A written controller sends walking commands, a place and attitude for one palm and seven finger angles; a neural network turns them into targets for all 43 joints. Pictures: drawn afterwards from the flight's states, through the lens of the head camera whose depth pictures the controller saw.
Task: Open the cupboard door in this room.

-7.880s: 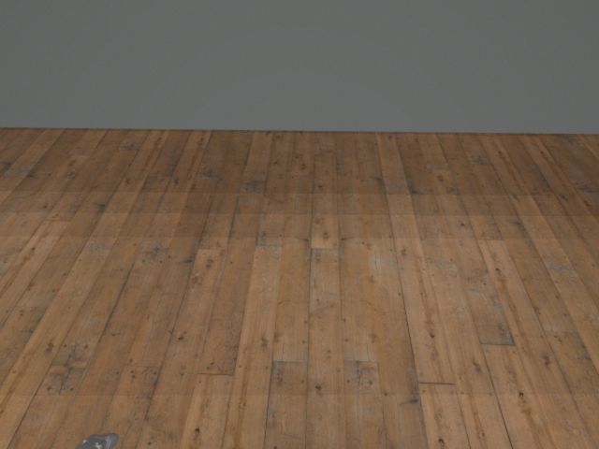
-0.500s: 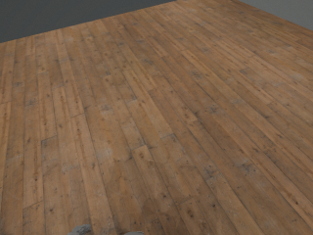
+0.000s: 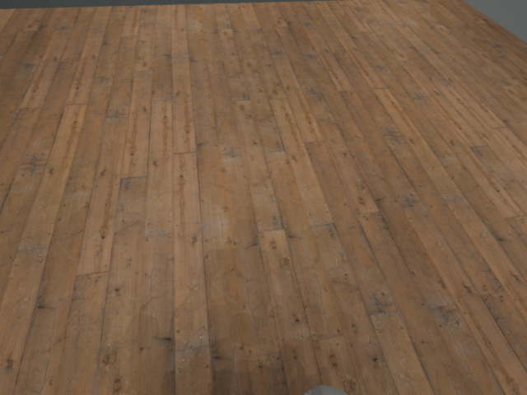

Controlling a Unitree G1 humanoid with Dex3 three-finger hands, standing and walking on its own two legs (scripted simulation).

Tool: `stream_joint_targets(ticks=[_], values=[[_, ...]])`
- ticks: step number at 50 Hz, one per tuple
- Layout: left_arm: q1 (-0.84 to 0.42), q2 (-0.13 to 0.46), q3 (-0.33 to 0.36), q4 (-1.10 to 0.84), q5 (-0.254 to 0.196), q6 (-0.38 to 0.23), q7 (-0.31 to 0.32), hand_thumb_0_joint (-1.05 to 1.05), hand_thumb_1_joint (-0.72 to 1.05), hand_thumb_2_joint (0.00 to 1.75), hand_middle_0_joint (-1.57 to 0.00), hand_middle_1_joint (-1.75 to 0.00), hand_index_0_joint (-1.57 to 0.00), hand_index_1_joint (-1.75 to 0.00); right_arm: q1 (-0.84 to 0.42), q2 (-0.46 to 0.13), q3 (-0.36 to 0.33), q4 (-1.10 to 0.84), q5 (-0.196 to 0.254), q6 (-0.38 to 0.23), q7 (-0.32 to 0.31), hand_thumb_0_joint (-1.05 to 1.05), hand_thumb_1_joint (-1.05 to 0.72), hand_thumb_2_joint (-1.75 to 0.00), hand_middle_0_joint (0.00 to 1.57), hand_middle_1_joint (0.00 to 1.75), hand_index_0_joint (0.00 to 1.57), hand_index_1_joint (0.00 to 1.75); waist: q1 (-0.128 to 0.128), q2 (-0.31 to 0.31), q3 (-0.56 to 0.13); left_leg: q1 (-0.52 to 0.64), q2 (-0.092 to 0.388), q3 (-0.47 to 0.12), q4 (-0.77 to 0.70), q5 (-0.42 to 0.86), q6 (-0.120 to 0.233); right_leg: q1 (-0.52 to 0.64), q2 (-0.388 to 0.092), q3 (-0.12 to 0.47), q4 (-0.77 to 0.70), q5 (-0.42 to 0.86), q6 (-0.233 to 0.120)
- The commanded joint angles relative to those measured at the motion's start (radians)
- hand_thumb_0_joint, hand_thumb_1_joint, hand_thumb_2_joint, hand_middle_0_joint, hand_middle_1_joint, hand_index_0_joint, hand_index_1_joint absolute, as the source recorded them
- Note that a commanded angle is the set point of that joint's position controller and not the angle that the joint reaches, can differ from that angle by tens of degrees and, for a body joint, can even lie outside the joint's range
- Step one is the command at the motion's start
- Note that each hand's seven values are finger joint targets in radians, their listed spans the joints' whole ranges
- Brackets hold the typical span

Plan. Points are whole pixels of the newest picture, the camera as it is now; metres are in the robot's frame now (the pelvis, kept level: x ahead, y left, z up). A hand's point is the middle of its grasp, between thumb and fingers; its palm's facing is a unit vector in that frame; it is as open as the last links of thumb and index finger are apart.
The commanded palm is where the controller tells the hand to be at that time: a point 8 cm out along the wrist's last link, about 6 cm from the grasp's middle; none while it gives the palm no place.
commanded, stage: turn or walk to find it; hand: left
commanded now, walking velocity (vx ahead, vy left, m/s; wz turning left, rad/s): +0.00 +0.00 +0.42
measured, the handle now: out of the picture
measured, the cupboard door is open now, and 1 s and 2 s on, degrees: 0 0 0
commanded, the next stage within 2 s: none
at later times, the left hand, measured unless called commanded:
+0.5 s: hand out of the picture +0.01 +0.15 -0.15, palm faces +0.24 -0.93 -0.27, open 7.4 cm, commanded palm none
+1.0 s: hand out of the picture -0.10 +0.22 -0.16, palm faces +0.45 -0.86 -0.25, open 7.4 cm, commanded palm none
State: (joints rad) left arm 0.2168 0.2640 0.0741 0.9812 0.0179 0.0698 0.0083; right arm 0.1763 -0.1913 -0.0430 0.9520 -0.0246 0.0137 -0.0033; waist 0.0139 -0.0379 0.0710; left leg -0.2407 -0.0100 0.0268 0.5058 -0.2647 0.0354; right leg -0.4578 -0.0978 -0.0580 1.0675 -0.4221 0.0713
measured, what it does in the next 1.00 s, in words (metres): steps on the spot, turning left: right foot, then left foot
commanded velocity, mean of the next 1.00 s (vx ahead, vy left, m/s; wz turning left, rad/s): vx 0.00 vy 0.00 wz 0.42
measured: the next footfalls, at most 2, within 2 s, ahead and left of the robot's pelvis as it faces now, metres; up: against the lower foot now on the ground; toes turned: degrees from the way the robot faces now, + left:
right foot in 0.26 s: +0.04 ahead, -0.13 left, +0.00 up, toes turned +3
left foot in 0.74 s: -0.05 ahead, +0.11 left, +0.00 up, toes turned +24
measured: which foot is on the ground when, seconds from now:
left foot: down 0.00-0.28, up 0.30-0.72, down 0.74-1.00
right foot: up 0.00-0.24, down 0.26-0.74, up 0.76-1.00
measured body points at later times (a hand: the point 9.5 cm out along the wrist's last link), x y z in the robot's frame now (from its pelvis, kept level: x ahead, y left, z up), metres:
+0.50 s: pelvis -0.02 -0.05 +0.00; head +0.00 -0.07 +0.45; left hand +0.00 +0.20 -0.12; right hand +0.08 -0.29 -0.16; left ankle -0.07 +0.10 -0.65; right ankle +0.00 -0.14 -0.74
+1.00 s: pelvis -0.07 +0.00 +0.00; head -0.05 +0.02 +0.45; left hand -0.13 +0.27 -0.15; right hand +0.11 -0.18 -0.13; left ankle -0.08 +0.09 -0.74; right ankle -0.02 -0.15 -0.67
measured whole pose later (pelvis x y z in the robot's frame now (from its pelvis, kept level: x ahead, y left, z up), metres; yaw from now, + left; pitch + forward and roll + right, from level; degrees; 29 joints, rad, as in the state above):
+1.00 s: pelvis -0.07 +0.00 +0.00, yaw +24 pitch -1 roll -1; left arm 0.20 0.25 0.07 0.96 0.02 0.06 0.01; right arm 0.16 -0.18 -0.04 0.95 -0.02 0.02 0.00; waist 0.01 -0.02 0.05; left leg -0.24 -0.03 0.00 0.45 -0.20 0.05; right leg -0.43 -0.09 -0.04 1.00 -0.41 0.08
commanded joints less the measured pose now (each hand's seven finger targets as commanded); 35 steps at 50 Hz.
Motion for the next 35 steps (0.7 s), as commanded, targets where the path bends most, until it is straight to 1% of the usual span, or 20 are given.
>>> stream_joint_targets(ticks=[1,5,7,9,11,12,13,14,15,16,17,18,19,22,24,30,32,33,34,35], values=[[-0.050,0.049,0.000,-0.092,-0.005,-0.037,0.004,0.00,0.90,0.90,-0.20,-0.30,-0.20,-0.30,0.069,-0.201,-0.046,-0.040,0.006,-0.012,-0.019,0.00,-0.90,-0.90,0.20,0.30,0.20,0.30,-0.042,0.144,-0.104,0.164,0.252,-0.249,-0.166,0.499,0.130,-0.068,0.002,0.035,-0.041,0.000,0.015],[-0.075,0.035,-0.003,-0.116,-0.007,-0.036,0.009,0.00,0.90,0.90,-0.20,-0.30,-0.20,-0.30,0.069,-0.211,-0.054,-0.044,0.001,-0.002,-0.014,0.00,-0.90,-0.90,0.20,0.30,0.20,0.30,-0.053,0.171,-0.092,0.139,0.251,-0.299,-0.166,0.428,0.141,-0.028,0.022,0.034,-0.150,-0.029,0.013],[-0.064,0.029,-0.005,-0.121,-0.008,-0.040,0.010,0.00,0.90,0.90,-0.20,-0.30,-0.20,-0.30,0.056,-0.211,-0.056,-0.049,-0.002,0.002,-0.012,0.00,-0.90,-0.90,0.20,0.30,0.20,0.30,-0.048,0.179,-0.102,0.118,0.242,-0.316,-0.154,0.422,0.139,0.025,0.036,0.030,-0.238,-0.034,0.005],[-0.034,0.030,-0.007,-0.119,-0.012,-0.046,0.014,0.00,0.90,0.90,-0.20,-0.30,-0.20,-0.30,0.040,-0.212,-0.060,-0.057,-0.003,0.006,-0.009,0.00,-0.90,-0.90,0.20,0.30,0.20,0.30,-0.036,0.183,-0.115,0.072,0.229,-0.339,-0.126,0.440,0.131,0.114,0.056,0.020,-0.361,-0.005,-0.004],[0.042,0.041,-0.003,-0.101,-0.011,-0.058,0.015,0.00,0.90,0.90,-0.20,-0.30,-0.20,-0.30,0.011,-0.205,-0.063,-0.065,0.004,0.009,-0.005,0.00,-0.90,-0.90,0.20,0.30,0.20,0.30,0.005,0.149,-0.128,-0.003,0.185,-0.317,-0.065,0.379,0.090,0.256,0.064,0.005,-0.567,0.151,-0.008],[0.073,0.066,0.003,-0.097,-0.007,-0.067,0.019,0.00,0.90,0.90,-0.20,-0.30,-0.20,-0.30,0.013,-0.180,-0.060,-0.069,0.010,0.007,-0.002,0.00,-0.90,-0.90,0.20,0.30,0.20,0.30,0.018,0.092,-0.143,-0.080,0.136,-0.286,-0.005,0.273,0.043,0.368,0.019,0.039,-0.697,0.235,-0.019],[0.087,0.148,0.017,-0.098,0.008,-0.078,0.028,0.00,0.90,0.90,-0.20,-0.30,-0.20,-0.30,0.036,-0.117,-0.051,-0.084,0.020,0.004,0.004,0.00,-0.90,-0.90,0.20,0.30,0.20,0.30,0.019,-0.137,-0.152,-0.266,0.019,-0.160,0.170,0.014,-0.026,0.498,-0.197,0.261,-0.765,0.284,-0.088],[0.084,0.198,0.024,-0.112,0.010,-0.076,0.027,0.00,0.90,0.90,-0.20,-0.30,-0.20,-0.30,0.011,-0.109,-0.050,-0.110,0.014,0.008,0.005,0.00,-0.90,-0.90,0.20,0.30,0.20,0.30,0.033,-0.236,-0.113,-0.330,-0.058,-0.079,0.376,-0.309,-0.062,0.413,-0.377,0.384,-0.790,0.382,-0.203],[0.056,0.175,0.029,-0.123,0.001,-0.081,0.030,0.00,0.90,0.90,-0.20,-0.30,-0.20,-0.30,0.003,-0.145,-0.060,-0.098,0.002,0.026,0.003,0.00,-0.90,-0.90,0.20,0.30,0.20,0.30,0.030,-0.264,-0.091,-0.316,-0.014,-0.136,0.529,-0.313,-0.057,0.303,-0.368,0.383,-0.816,0.331,-0.236],[0.013,0.143,0.022,-0.131,0.000,-0.075,0.033,0.00,0.90,0.90,-0.20,-0.30,-0.20,-0.30,-0.006,-0.148,-0.066,-0.088,0.004,0.033,0.006,0.00,-0.90,-0.90,0.20,0.30,0.20,0.30,0.005,-0.168,-0.039,-0.319,-0.003,-0.133,0.630,-0.263,-0.056,0.246,-0.331,0.340,-0.816,0.302,-0.232],[-0.032,0.113,0.012,-0.138,0.000,-0.077,0.030,0.00,0.90,0.90,-0.20,-0.30,-0.20,-0.30,0.010,-0.138,-0.064,-0.060,0.003,0.037,0.012,0.00,-0.90,-0.90,0.20,0.30,0.20,0.30,-0.019,-0.095,-0.012,-0.321,0.016,-0.120,0.684,-0.194,-0.065,0.235,-0.273,0.240,-0.791,0.325,-0.213],[-0.059,0.094,0.002,-0.146,0.000,-0.080,0.027,0.00,0.90,0.90,-0.20,-0.30,-0.20,-0.30,0.042,-0.125,-0.060,-0.045,0.002,0.040,0.018,0.00,-0.90,-0.90,0.20,0.30,0.20,0.30,-0.039,-0.078,-0.012,-0.316,0.020,-0.102,0.708,-0.139,-0.076,0.239,-0.227,0.154,-0.769,0.357,-0.191],[-0.053,0.083,0.000,-0.145,0.000,-0.084,0.026,0.00,0.90,0.90,-0.20,-0.30,-0.20,-0.30,0.054,-0.119,-0.058,-0.036,0.001,0.042,0.020,0.00,-0.90,-0.90,0.20,0.30,0.20,0.30,-0.037,-0.085,-0.019,-0.313,0.023,-0.087,0.714,-0.111,-0.085,0.253,-0.210,0.111,-0.763,0.391,-0.181],[-0.010,0.084,0.000,-0.130,0.004,-0.086,0.028,0.00,0.90,0.90,-0.20,-0.30,-0.20,-0.30,0.047,-0.117,-0.055,-0.031,0.002,0.045,0.021,0.00,-0.90,-0.90,0.20,0.30,0.20,0.30,-0.020,-0.118,-0.032,-0.309,0.037,-0.064,0.679,-0.094,-0.104,0.293,-0.211,0.070,-0.764,0.409,-0.180],[0.033,0.096,0.003,-0.110,0.006,-0.084,0.027,0.00,0.90,0.90,-0.20,-0.30,-0.20,-0.30,0.006,-0.116,-0.049,-0.036,0.004,0.045,0.020,0.00,-0.90,-0.90,0.20,0.30,0.20,0.30,0.004,-0.123,-0.034,-0.300,0.042,-0.045,0.607,-0.127,-0.111,0.323,-0.225,0.065,-0.754,0.455,-0.192],[0.085,0.147,0.017,-0.071,0.015,-0.074,0.023,0.00,0.90,0.90,-0.20,-0.30,-0.20,-0.30,-0.064,-0.096,-0.030,-0.051,0.015,0.032,0.018,0.00,-0.90,-0.90,0.20,0.30,0.20,0.30,0.039,-0.151,-0.064,-0.190,0.041,0.028,0.334,-0.203,-0.099,0.358,-0.263,0.033,-0.697,0.569,-0.217],[0.071,0.156,0.025,-0.064,0.016,-0.070,0.023,0.00,0.90,0.90,-0.20,-0.30,-0.20,-0.30,-0.034,-0.092,-0.026,-0.049,0.019,0.022,0.015,0.00,-0.90,-0.90,0.20,0.30,0.20,0.30,0.026,-0.164,-0.094,-0.132,0.036,0.050,0.205,-0.188,-0.088,0.374,-0.269,0.016,-0.645,0.608,-0.208],[0.066,0.159,0.025,-0.060,0.013,-0.067,0.022,0.00,0.90,0.90,-0.20,-0.30,-0.20,-0.30,-0.011,-0.094,-0.025,-0.043,0.018,0.018,0.013,0.00,-0.90,-0.90,0.20,0.30,0.20,0.30,0.013,-0.162,-0.105,-0.082,0.025,0.067,0.122,-0.129,-0.084,0.360,-0.256,-0.008,-0.610,0.608,-0.183],[0.063,0.154,0.024,-0.057,0.007,-0.064,0.019,0.00,0.90,0.90,-0.20,-0.30,-0.20,-0.30,0.015,-0.104,-0.026,-0.037,0.017,0.013,0.012,0.00,-0.90,-0.90,0.20,0.30,0.20,0.30,-0.003,-0.142,-0.117,-0.003,0.024,0.072,0.018,-0.036,-0.076,0.323,-0.238,-0.034,-0.568,0.569,-0.149],[0.057,0.139,0.022,-0.059,-0.002,-0.057,0.017,0.00,0.90,0.90,-0.20,-0.30,-0.20,-0.30,0.051,-0.137,-0.034,-0.029,0.014,0.005,0.013,0.00,-0.90,-0.90,0.20,0.30,0.20,0.30,-0.030,-0.058,-0.135,0.121,0.054,0.040,-0.099,0.088,-0.060,0.236,-0.213,-0.075,-0.481,0.468,-0.101]])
